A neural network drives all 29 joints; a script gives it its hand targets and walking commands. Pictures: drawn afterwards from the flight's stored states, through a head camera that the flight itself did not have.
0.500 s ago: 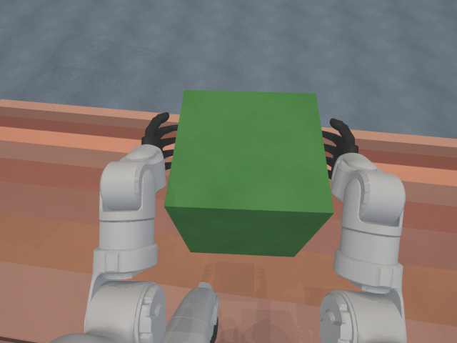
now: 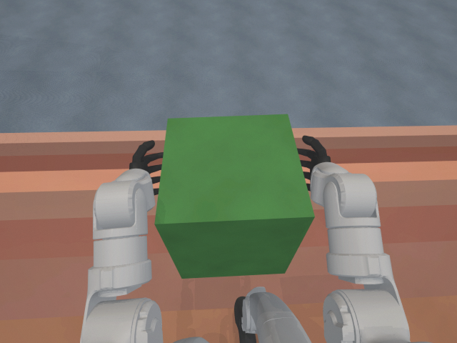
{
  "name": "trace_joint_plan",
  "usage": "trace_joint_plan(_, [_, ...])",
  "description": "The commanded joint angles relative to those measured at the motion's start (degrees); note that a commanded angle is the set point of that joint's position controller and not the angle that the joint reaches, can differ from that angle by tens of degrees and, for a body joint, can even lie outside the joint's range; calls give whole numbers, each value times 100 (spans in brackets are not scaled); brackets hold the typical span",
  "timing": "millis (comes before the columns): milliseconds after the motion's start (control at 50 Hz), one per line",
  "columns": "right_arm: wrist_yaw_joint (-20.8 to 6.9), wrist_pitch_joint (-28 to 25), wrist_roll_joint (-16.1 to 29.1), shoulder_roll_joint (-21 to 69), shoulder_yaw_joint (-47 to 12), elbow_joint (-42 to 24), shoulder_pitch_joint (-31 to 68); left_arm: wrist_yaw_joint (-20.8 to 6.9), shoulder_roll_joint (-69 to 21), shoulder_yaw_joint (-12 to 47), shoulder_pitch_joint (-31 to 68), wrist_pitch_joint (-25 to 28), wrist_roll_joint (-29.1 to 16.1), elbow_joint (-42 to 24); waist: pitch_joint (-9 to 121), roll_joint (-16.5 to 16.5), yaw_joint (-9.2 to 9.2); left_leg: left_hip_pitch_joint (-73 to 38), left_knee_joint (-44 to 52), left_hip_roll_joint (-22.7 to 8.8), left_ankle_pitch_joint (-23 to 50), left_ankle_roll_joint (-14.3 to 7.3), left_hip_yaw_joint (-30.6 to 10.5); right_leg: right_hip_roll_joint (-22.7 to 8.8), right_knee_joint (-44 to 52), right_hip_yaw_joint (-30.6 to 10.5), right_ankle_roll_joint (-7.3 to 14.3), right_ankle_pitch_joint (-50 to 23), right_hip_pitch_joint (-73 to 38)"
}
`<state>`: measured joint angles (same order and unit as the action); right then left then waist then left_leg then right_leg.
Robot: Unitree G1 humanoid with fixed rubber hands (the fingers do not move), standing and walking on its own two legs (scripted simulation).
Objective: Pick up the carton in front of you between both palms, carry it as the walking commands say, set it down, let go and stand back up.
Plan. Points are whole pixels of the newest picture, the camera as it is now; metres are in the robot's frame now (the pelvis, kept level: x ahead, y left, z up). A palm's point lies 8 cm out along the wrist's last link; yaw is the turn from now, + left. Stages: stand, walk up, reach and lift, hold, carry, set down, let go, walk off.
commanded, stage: carry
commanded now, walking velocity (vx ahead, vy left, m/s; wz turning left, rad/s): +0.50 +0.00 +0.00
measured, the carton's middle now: (231, 202) +0.34 -0.02 +0.00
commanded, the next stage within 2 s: none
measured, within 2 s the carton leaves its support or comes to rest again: neither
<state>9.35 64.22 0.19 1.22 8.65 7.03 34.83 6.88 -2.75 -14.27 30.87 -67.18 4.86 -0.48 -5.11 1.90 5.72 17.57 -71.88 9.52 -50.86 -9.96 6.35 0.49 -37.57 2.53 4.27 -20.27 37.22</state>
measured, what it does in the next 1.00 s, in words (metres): goes down: right foot 0.17 m lower, then left foot 0.17 m lower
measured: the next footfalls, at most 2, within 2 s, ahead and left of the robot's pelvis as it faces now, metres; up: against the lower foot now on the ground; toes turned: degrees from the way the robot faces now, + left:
right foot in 0.04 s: +0.18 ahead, -0.06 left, -0.17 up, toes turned +1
left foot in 0.42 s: +0.48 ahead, +0.09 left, -0.34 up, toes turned +0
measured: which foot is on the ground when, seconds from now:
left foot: down 0.00-0.04, up 0.06-0.40, down 0.42-0.80, up 0.82-1.00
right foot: up 0.00-0.02, down 0.04-0.42, up 0.44-0.78, down 0.80-1.00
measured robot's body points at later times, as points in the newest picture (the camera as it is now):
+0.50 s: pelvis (201, 224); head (188, 104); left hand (153, 103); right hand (250, 108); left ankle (197, 273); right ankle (236, 295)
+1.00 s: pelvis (203, 152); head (191, 52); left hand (158, 89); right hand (223, 82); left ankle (187, 201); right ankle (216, 227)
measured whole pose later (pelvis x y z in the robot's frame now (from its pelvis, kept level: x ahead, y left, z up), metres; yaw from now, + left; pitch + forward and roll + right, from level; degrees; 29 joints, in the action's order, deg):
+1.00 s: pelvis +0.81 +0.03 -0.45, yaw -1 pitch +1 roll -1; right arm 6.6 59.2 -4.4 3.6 12.0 6.2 25.5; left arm 10.1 0.6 -5.7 28.9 -58.8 -2.4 11.0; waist 0.1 0.7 -8.4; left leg 44.2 -65.4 -0.1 -4.9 -2.4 -3.1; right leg 8.3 -56.2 3.2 8.2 36.1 21.0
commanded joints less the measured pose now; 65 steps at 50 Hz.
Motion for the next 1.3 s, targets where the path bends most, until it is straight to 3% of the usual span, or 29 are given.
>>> trace_joint_plan(0, [-1614, -300, 2658, 6674, -4022, -1326, 3914, -1066, -5784, 4285, 4022, 450, -2257, -868, 3938, -706, -1415, 201, -1734, -1185, 8259, 586, -301, 427, 132, 770, 332, -716, -4322])
trace_joint_plan(20, [-1623, -302, 2556, 6579, -4020, -1315, 3952, -1092, -5699, 4340, 3847, 478, -2301, -847, 3382, 676, -2143, 1402, -3782, -675, 4964, 959, -78, -130, 1044, 182, 733, -594, -5071])
trace_joint_plan(40, [-1606, -264, 2407, 6354, -3912, -1152, 3839, -1122, -5573, 4368, 3756, 459, -2354, -636, 3037, 998, -1998, 2875, -4747, 150, 752, 961, -488, -741, 66, -702, 961, -2564, -6014])
trace_joint_plan(60, [-1555, -174, 2116, 5988, -3629, -958, 3221, -1154, -5427, 4387, 3252, 508, -2498, -236, 3609, 1214, -1449, 4517, -4451, -64, 809, 1078, -1167, -1915, 142, -3343, 1982, -1031, -7084])
trace_joint_plan(80, [-1501, -202, 1709, 5602, -3354, -824, 3027, -1210, -5740, 4672, 3513, 567, -2713, -277, 3743, 165, -1332, 4158, -3143, -625, 1489, 937, -1799, -2052, 124, -3850, 2063, 1192, -6193])
trace_joint_plan(160, [-1467, -409, 1103, 5310, -2797, -428, 2805, -1419, -6409, 5123, 4728, 658, -3533, -390, 2601, -914, -1206, 3144, 624, -913, 2979, 904, -852, -735, -285, -2503, 1181, -69, -3642])
trace_joint_plan(200, [-1432, -473, 1005, 5304, -2757, -468, 2800, -1440, -6445, 5061, 4787, 734, -3640, -267, 3293, 405, -1188, 2593, -102, -929, 4187, 760, -649, -1173, -687, -2608, 1294, -1474, -3822])
trace_joint_plan(280, [-1321, -590, 1053, 5069, -2868, -971, 3164, -1428, -6489, 4918, 4729, 817, -3724, -305, 2864, -611, -1457, 2079, 3070, -796, 7457, 783, -557, -84, -2122, -1830, 920, 2671, -2983])
trace_joint_plan(340, [-1283, -438, 1147, 5050, -3126, -1102, 3263, -1427, -6369, 4695, 4078, 805, -3349, 214, 2421, 539, -1274, -88, 4082, -867, 7548, 699, -435, -216, -2109, -1339, 789, 3087, -1685])
trace_joint_plan(400, [-1399, -345, 1331, 5126, -3299, -873, 2997, -1417, -6129, 4378, 3606, 753, -2981, 640, 2854, -508, 649, -2783, 3998, -1051, 7073, 53, -386, 33, -6552, -85, -2, 2496, -75])
trace_joint_plan(420, [-1470, -298, 1483, 5126, -3364, -702, 3104, -1386, -6086, 4166, 3597, 717, -2771, 743, 2476, -1531, 417, -3504, 3024, -1779, 8491, -149, -1249, 735, -8052, -84, -291, 6501, 1702])
trace_joint_plan(440, [-1513, -290, 1639, 5222, -3435, -289, 2949, -1341, -5806, 3811, 3328, 618, -2512, 962, 2873, -1258, -216, -3429, 3432, -2434, 7134, -527, -3338, 460, -7167, -725, -284, 5920, 1963])
trace_joint_plan(480, [-1611, -298, 2192, 5837, -3778, -378, 3411, -1251, -5538, 3395, 3056, 610, -1986, 1066, 2154, -65, -282, -2296, 2951, -2083, 6891, -190, -2898, -77, -5349, -833, -297, 4806, 2136])
trace_joint_plan(540, [-1730, -546, 2715, 6553, -4101, -658, 4190, -1240, -5647, 3304, 3316, 790, -1770, 721, 2719, -289, -269, -891, 3565, -2574, 6290, -819, -4093, -112, -3805, -730, -401, 4117, 1043])
trace_joint_plan(640, [-1742, -806, 2979, 6950, -4193, -820, 4126, -1145, -5965, 3866, 3511, 1083, -1984, 24, 2793, -50, -18, -413, 1590, -1083, 4588, 112, -1792, 178, -1197, -10, -105, -119, 48])
trace_joint_plan(700, [-1681, -911, 2769, 6767, -4064, -834, 3389, -1046, -5898, 4221, 3463, 1095, -2082, -418, 2552, -811, 134, -183, 1439, -981, 4983, 129, -1466, 396, 209, 348, -220, 83, -1183])
trace_joint_plan(740, [-1622, -913, 2634, 6503, -4065, -841, 3088, -1015, -5681, 4387, 3528, 1041, -2175, -714, 3298, -1355, -773, 348, -443, -1159, 6226, 368, -743, 439, -154, 688, 160, -984, -3331])
trace_joint_plan(760, [-1591, -868, 2515, 6410, -4071, -913, 2859, -1013, -5445, 4378, 3205, 1023, -2224, -699, 3394, -486, -1396, 993, -1626, -1180, 7312, 685, -510, 385, 276, 598, 350, -261, -4318])
trace_joint_plan(780, [-1540, -897, 2326, 6182, -3998, -950, 2946, -1055, -5390, 4461, 3090, 987, -2318, -763, 2847, 310, -2002, 2402, -4009, -753, 4003, 906, -427, -381, 820, -468, 1056, 341, -4898])
trace_joint_plan(800, [-1497, -783, 2165, 5941, -3872, -896, 2901, -1081, -5254, 4480, 3150, 925, -2389, -565, 2785, 690, -1629, 3586, -4553, -143, 750, 983, -484, -1057, -408, -1172, 988, -2037, -5618])
trace_joint_plan(820, [-1436, -652, 1832, 5591, -3570, -780, 2507, -1100, -5200, 4487, 2955, 918, -2522, -332, 3346, 586, -1203, 3910, -3529, -412, 1397, 838, -1167, -1570, 206, -3251, 1602, 86, -5511])
trace_joint_plan(880, [-1370, -613, 1281, 5150, -2967, -332, 2240, -1284, -5775, 4832, 3702, 868, -3096, -179, 2444, -547, -830, 3716, -291, -941, 2775, 932, -964, -1079, -364, -2512, 1061, -194, -3875])
trace_joint_plan(920, [-1394, -695, 1125, 5194, -2899, -481, 2192, -1387, -6074, 4951, 3985, 967, -3307, -34, 2833, 165, -970, 2687, 180, -1002, 3449, 881, -934, -1624, 60, -3418, 1598, 34, -2905])
trace_joint_plan(1000, [-1357, -835, 1288, 5394, -3185, -859, 2866, -1423, -6341, 4888, 4327, 1073, -3562, -189, 2651, -634, -1266, 1889, 2646, -696, 7579, 773, -395, -142, -1922, -1651, 729, 2775, -2386])
trace_joint_plan(1080, [-1234, -600, 1464, 5250, -3497, -1273, 3233, -1348, -6079, 4586, 3636, 1004, -3280, 134, 2907, 881, -619, -1524, 2820, -356, 8376, 576, 326, -148, -3163, -451, 444, 2121, -968])
trace_joint_plan(1120, [-1261, -492, 1498, 5092, -3523, -1154, 2768, -1300, -5860, 4451, 3445, 911, -3049, 218, 2980, -694, 749, -2918, 3953, -859, 7322, 37, -168, 75, -6384, 23, -126, 2128, -70])
trace_joint_plan(1140, [-1293, -389, 1579, 5033, -3524, -970, 2698, -1255, -5785, 4245, 3353, 853, -2811, 406, 2316, -1220, 774, -2760, 4030, -1459, 7822, -94, -879, 773, -7776, 204, -232, 6016, 738])
trace_joint_plan(1160, [-1308, -391, 1737, 4943, -3564, -695, 2808, -1200, -5458, 3840, 3312, 705, -2594, 495, 2724, -1609, -227, -3813, 2958, -2217, 9441, -395, -2729, 501, -7019, -718, -260, 5875, 1830])
trace_joint_plan(1280, [-1608, -623, 3026, 6671, -4308, -852, 4367, -1185, -5233, 3162, 3258, 872, -1723, 482, 2688, 255, -127, -743, 3034, -2229, 6728, -715, -3781, -136, -2907, -677, -317, 3769, 871])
